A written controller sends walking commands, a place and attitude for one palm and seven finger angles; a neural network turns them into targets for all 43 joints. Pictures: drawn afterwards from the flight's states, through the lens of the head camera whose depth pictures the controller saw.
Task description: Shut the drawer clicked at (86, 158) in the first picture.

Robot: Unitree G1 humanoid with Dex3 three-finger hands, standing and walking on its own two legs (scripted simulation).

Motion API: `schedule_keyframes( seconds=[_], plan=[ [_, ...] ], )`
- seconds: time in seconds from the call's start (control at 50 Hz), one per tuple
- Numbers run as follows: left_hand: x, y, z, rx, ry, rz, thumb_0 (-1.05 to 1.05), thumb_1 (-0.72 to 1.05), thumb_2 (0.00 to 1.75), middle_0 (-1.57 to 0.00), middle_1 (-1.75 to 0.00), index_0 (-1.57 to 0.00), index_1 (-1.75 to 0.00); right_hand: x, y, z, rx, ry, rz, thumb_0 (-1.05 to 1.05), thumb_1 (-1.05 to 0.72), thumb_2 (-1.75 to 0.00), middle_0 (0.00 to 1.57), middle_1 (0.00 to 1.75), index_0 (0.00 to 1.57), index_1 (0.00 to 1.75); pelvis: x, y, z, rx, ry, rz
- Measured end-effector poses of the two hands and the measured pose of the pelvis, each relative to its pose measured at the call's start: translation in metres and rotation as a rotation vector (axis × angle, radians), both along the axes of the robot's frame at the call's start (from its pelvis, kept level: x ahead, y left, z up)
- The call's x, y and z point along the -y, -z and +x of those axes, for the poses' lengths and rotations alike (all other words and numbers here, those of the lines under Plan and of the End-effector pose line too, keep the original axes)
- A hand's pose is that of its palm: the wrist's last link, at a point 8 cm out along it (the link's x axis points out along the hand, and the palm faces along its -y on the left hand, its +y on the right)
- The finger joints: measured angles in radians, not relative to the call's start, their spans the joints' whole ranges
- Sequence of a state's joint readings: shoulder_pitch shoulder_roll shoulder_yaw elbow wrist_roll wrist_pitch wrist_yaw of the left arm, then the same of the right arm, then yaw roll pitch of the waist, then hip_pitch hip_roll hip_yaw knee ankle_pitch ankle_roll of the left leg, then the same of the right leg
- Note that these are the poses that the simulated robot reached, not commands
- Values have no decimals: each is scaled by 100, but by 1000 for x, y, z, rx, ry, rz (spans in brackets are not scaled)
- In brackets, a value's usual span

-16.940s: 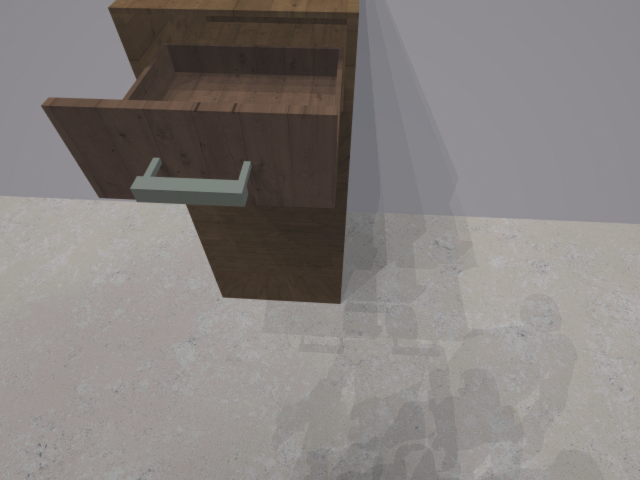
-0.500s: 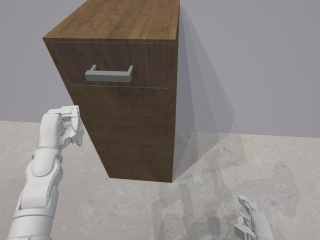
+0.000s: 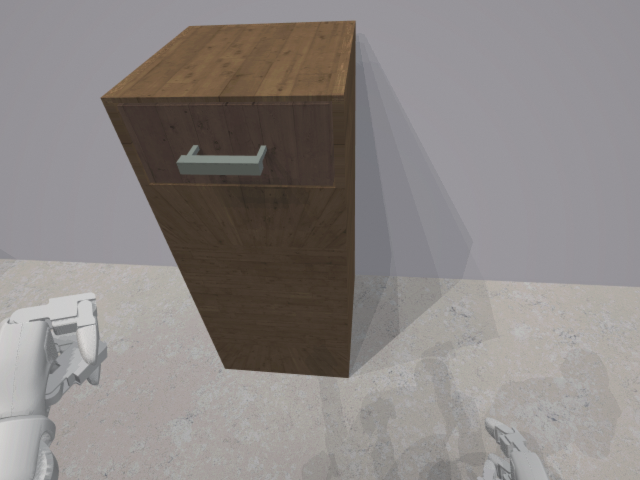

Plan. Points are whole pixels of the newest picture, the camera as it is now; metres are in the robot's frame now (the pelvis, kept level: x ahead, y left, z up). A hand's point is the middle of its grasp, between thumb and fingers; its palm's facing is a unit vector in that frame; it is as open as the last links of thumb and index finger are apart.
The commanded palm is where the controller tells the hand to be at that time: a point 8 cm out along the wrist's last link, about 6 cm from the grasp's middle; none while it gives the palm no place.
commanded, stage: draw the hand back to the body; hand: left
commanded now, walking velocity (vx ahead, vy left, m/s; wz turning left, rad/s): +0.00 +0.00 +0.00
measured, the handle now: (224, 157) +0.61 +0.24 +0.11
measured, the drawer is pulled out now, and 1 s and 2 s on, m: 0.00 0.00 0.00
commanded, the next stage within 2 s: step back with the hand held close in 0.22 s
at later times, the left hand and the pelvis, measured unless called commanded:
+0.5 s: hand (74, 356) +0.18 +0.25 +0.16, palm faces +0.41 -0.81 -0.43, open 3.3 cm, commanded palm +0.12 +0.28 +0.17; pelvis -0.01 +0.00 +0.00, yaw +1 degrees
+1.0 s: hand (31, 412) +0.13 +0.27 +0.16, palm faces +0.37 -0.80 -0.48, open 3.3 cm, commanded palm +0.07 +0.31 +0.17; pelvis -0.06 +0.03 -0.02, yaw +0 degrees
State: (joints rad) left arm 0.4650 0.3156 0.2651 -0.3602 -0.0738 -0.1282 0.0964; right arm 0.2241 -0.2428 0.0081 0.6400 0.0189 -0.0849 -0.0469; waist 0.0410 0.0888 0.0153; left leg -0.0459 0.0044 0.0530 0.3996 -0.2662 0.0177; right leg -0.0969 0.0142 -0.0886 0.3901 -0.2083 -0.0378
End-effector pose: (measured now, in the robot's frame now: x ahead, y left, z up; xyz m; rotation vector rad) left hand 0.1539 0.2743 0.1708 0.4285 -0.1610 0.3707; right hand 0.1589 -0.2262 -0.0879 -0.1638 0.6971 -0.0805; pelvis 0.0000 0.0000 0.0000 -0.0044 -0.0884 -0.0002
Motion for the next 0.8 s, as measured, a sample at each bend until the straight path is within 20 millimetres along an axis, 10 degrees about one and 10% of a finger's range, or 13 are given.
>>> schedule_keyframes(
  seconds=[0.16,0.38,0.8],
  plan=[
    [-1,-4,-33,-4,-48,36,2,89,90,-140,-160,-141,-159,-3,-8,10,64,-22,-10,1,-91,-90,20,30,20,30,2,0,-5,7,-12,-5],
    [-3,-4,-24,20,-42,19,2,89,90,-140,-160,-141,-159,-16,-11,15,82,-47,4,1,-91,-90,20,30,20,30,1,0,-6,6,-12,-5],
    [-32,-2,-35,-21,51,140,2,88,90,-140,-160,-141,-159,-10,-9,-31,-56,72,-94,1,-91,-90,20,30,20,30,-26,8,-34,-95,-3,2]
  ],
)
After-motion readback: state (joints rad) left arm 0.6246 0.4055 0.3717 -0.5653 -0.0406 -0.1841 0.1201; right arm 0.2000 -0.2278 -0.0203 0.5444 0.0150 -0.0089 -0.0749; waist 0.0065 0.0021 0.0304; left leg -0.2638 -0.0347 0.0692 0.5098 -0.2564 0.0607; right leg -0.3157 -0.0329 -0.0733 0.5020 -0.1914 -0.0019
